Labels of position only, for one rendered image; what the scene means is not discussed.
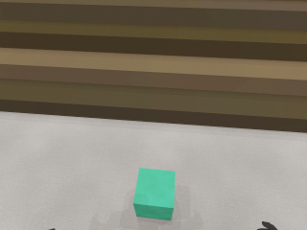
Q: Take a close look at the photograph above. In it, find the carton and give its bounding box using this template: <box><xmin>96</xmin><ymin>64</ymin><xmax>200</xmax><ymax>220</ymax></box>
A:
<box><xmin>133</xmin><ymin>168</ymin><xmax>176</xmax><ymax>220</ymax></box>

